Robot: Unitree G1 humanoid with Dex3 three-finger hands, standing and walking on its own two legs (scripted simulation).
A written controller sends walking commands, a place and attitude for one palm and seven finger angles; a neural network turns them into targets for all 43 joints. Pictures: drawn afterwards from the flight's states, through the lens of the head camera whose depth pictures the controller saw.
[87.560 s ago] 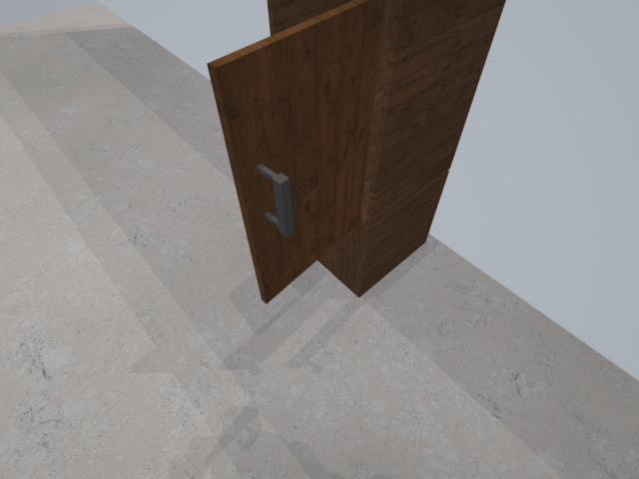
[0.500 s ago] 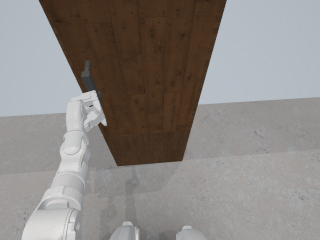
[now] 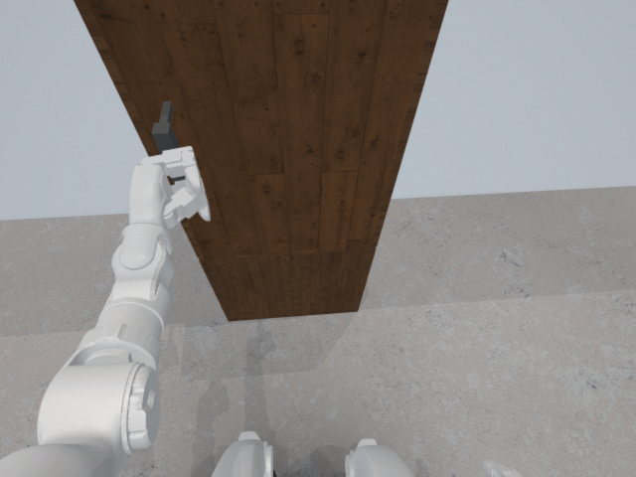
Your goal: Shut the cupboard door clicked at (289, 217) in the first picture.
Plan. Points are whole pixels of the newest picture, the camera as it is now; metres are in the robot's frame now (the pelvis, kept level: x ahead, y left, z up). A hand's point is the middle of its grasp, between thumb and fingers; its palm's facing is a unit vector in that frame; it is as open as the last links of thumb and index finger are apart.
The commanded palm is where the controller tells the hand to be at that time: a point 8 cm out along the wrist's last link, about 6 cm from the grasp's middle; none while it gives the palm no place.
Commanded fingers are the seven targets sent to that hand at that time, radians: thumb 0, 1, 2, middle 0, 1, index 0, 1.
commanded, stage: push the door shut along its arc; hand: left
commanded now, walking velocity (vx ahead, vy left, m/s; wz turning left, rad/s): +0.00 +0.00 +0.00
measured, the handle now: (178, 155) +0.53 +0.18 +0.07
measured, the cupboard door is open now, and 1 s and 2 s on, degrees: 0 0 0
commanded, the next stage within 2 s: pull the fist back off the door in 0.38 s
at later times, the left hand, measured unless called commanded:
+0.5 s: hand (195, 193) +0.46 +0.15 +0.07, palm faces -0.12 -0.99 -0.03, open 3.3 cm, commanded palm +0.50 +0.18 +0.07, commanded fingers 0.00 0.90 0.90 -1.30 -1.50 -1.30 -1.50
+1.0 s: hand (218, 194) +0.46 +0.12 +0.07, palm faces +0.08 -1.00 -0.01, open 3.2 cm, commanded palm +0.42 +0.17 +0.07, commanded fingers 0.00 0.90 0.90 -1.30 -1.50 -1.30 -1.50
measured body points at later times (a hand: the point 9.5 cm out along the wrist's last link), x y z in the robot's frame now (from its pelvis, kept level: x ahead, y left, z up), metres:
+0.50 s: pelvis -0.05 +0.01 -0.03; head +0.06 +0.03 +0.41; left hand +0.46 +0.20 +0.08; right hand -0.01 -0.26 -0.13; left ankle +0.04 +0.12 -0.66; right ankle +0.00 -0.10 -0.66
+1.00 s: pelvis -0.06 +0.02 -0.02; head +0.04 +0.03 +0.42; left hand +0.45 +0.17 +0.07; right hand -0.07 -0.24 -0.13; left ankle +0.04 +0.12 -0.66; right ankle +0.00 -0.10 -0.66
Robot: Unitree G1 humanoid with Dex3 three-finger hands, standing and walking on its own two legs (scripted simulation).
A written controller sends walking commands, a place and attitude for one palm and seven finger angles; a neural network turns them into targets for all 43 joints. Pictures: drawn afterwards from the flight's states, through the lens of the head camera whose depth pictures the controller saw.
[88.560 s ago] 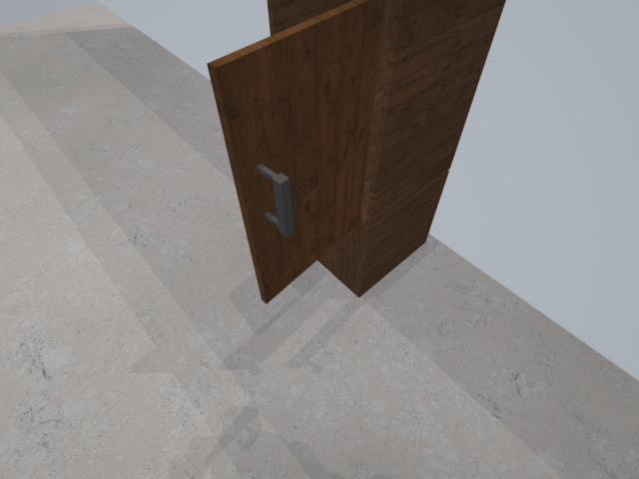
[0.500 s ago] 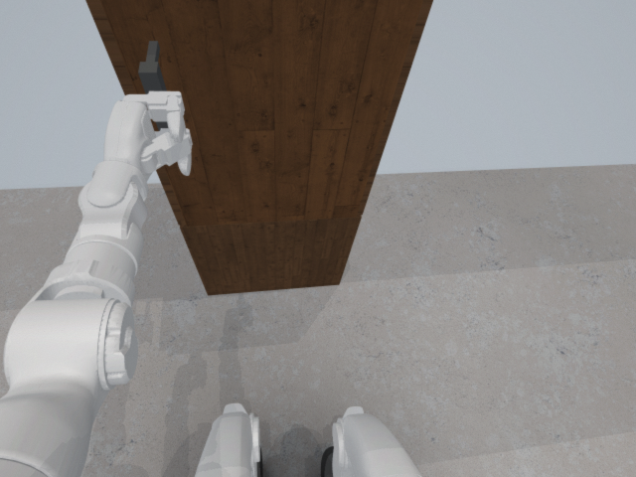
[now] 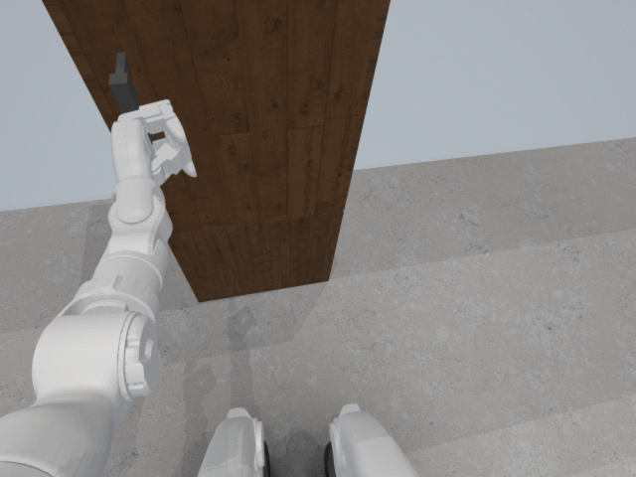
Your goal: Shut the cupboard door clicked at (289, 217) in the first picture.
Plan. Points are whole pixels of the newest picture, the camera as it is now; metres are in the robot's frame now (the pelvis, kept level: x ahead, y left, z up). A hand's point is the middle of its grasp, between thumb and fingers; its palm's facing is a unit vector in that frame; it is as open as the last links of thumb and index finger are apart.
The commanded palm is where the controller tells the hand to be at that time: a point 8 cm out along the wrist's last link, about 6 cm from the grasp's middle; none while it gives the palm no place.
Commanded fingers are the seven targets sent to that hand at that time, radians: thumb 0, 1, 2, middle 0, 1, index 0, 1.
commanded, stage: pull the fist back off the door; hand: left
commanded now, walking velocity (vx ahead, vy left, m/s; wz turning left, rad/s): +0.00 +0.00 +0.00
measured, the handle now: (137, 112) +0.58 +0.19 +0.09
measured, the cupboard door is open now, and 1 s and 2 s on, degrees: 0 0 0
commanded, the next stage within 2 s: draw the hand back to the body in 0.36 s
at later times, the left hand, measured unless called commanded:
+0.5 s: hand (178, 187) +0.45 +0.13 +0.09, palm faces +0.12 -0.99 -0.01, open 3.1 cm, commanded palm +0.42 +0.18 +0.10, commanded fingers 0.00 0.90 0.90 -1.30 -1.50 -1.30 -1.50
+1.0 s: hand (108, 205) +0.37 +0.17 +0.16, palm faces +0.13 -0.99 -0.03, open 3.1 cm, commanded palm +0.33 +0.22 +0.17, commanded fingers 0.00 0.90 0.90 -1.11 -1.29 -1.11 -1.29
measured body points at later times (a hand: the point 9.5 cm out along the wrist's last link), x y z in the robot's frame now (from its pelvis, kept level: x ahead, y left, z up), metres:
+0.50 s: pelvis +0.08 -0.01 +0.03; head +0.14 -0.01 +0.48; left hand +0.44 +0.18 +0.09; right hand +0.23 -0.26 -0.07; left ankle +0.10 +0.10 -0.64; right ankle +0.06 -0.11 -0.64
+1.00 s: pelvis +0.09 -0.03 +0.07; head +0.10 -0.05 +0.52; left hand +0.36 +0.22 +0.17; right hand +0.25 -0.26 -0.03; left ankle +0.10 +0.10 -0.64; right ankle +0.06 -0.11 -0.64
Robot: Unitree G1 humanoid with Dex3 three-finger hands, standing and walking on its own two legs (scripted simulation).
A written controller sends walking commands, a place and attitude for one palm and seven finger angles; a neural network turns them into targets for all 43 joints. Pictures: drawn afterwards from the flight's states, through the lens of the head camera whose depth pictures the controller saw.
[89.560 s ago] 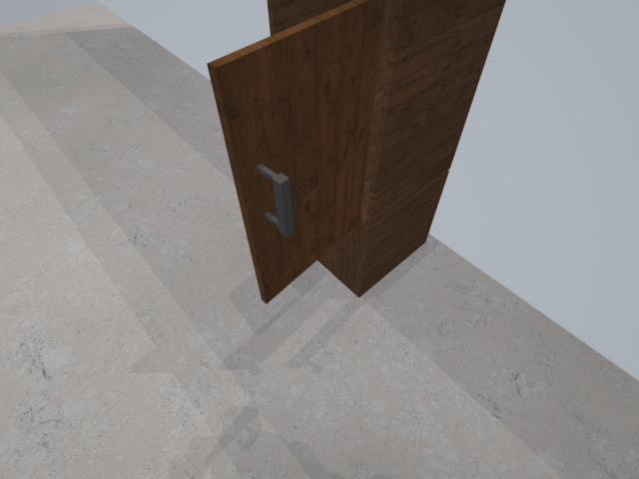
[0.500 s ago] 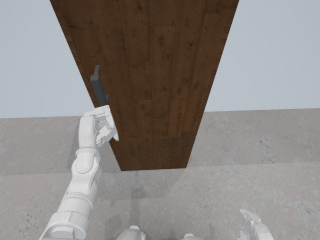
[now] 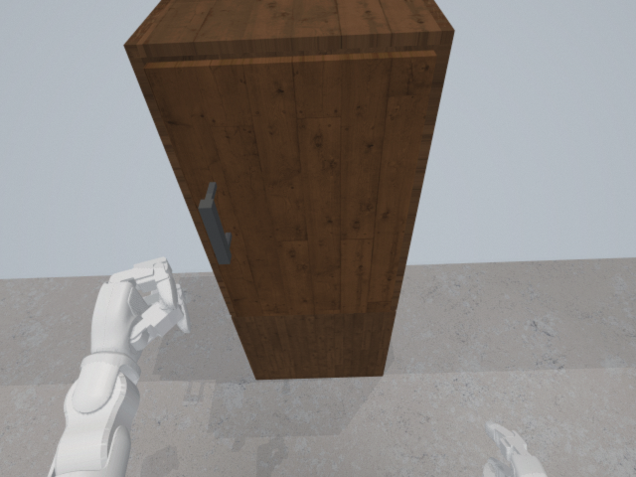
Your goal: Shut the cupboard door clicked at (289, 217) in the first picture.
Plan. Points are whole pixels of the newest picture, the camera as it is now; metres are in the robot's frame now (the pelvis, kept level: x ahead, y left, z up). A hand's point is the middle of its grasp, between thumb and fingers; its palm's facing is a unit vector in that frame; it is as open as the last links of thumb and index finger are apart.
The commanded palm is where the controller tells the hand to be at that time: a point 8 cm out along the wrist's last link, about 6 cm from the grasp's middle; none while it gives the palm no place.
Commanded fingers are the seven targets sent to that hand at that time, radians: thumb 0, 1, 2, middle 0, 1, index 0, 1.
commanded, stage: draw the hand back to the body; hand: left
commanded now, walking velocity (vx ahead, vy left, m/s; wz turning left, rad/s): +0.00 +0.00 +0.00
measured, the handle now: (218, 224) +0.49 +0.20 +0.03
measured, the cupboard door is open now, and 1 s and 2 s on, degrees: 0 0 0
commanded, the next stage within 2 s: step back with the hand held close in 1.06 s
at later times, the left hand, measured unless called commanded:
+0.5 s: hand (56, 333) +0.22 +0.26 +0.16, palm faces +0.36 -0.86 -0.35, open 4.7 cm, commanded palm +0.17 +0.30 +0.18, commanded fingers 0.00 0.90 0.90 -0.42 -0.54 -0.42 -0.54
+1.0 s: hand out of the picture +0.19 +0.28 +0.18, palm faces +0.45 -0.81 -0.38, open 7.4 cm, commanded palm +0.15 +0.32 +0.21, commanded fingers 0.00 0.90 0.90 -0.20 -0.30 -0.20 -0.30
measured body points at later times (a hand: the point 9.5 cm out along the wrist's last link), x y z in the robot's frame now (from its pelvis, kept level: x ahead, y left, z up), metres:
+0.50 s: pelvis +0.01 +0.02 +0.03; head -0.02 -0.01 +0.48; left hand +0.20 +0.30 +0.18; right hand +0.20 -0.19 -0.05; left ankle +0.01 +0.13 -0.71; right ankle -0.03 -0.09 -0.71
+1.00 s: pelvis +0.00 +0.02 +0.03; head -0.03 -0.01 +0.48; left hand +0.16 +0.32 +0.21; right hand +0.19 -0.20 -0.05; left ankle +0.01 +0.13 -0.71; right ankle -0.03 -0.09 -0.71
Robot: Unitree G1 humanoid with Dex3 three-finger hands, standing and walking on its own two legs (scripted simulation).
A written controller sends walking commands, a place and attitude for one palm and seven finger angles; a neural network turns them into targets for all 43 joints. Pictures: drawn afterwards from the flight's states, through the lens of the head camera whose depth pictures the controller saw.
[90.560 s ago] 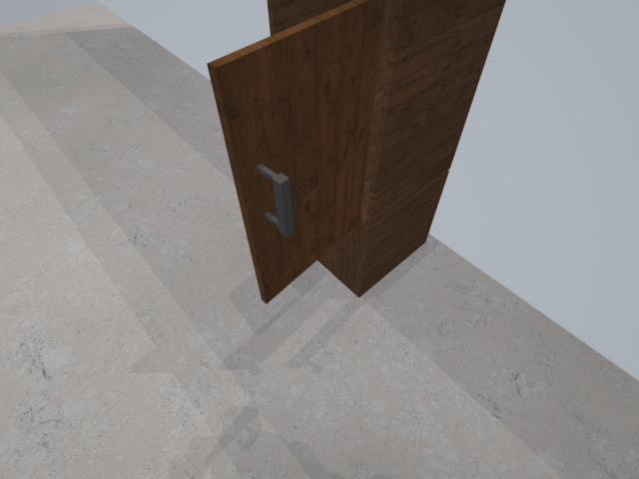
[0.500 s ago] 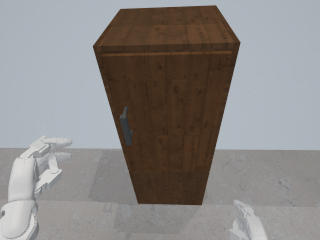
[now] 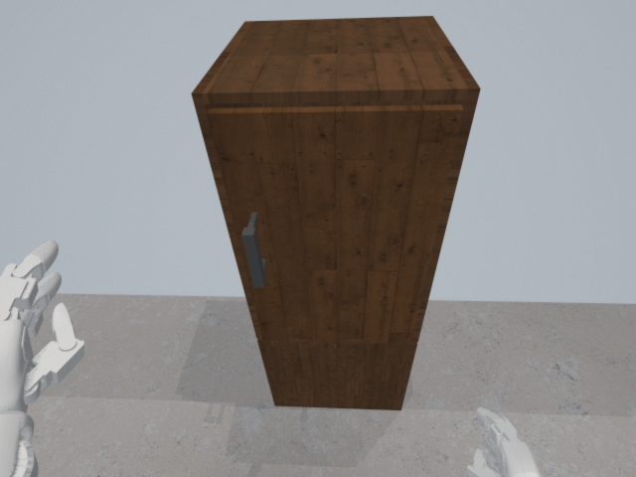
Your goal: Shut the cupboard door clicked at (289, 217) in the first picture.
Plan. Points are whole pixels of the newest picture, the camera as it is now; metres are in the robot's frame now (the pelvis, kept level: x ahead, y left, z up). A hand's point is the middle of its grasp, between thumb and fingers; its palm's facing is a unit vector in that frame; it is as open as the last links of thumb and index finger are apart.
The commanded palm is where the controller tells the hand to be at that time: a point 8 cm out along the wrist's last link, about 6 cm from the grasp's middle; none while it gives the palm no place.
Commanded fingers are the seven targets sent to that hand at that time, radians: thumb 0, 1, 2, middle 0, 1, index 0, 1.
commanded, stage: draw the hand back to the body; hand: left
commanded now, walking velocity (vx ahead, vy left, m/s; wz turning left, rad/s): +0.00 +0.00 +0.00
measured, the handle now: (256, 251) +0.49 +0.18 -0.01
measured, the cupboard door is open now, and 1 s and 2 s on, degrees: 0 0 0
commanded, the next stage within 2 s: step back with the hand held close in 0.06 s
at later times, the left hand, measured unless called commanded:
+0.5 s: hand (68, 343) +0.19 +0.28 +0.15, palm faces +0.39 -0.78 -0.49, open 7.4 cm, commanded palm +0.13 +0.31 +0.17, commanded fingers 0.00 0.90 0.90 -0.20 -0.30 -0.20 -0.30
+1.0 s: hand out of the picture +0.11 +0.30 +0.16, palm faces +0.48 -0.76 -0.44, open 7.4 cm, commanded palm +0.05 +0.33 +0.17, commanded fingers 0.00 0.90 0.90 -0.20 -0.30 -0.20 -0.30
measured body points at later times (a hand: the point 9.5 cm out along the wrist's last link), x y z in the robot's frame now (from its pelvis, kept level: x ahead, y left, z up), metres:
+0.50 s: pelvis -0.01 +0.01 +0.00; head -0.01 -0.01 +0.45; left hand +0.16 +0.32 +0.18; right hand +0.16 -0.24 -0.09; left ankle +0.00 +0.11 -0.74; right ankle -0.03 -0.11 -0.74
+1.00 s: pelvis -0.08 +0.02 -0.02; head -0.08 +0.03 +0.43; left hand +0.08 +0.33 +0.18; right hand +0.08 -0.21 -0.09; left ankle +0.00 +0.11 -0.74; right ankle -0.03 -0.11 -0.74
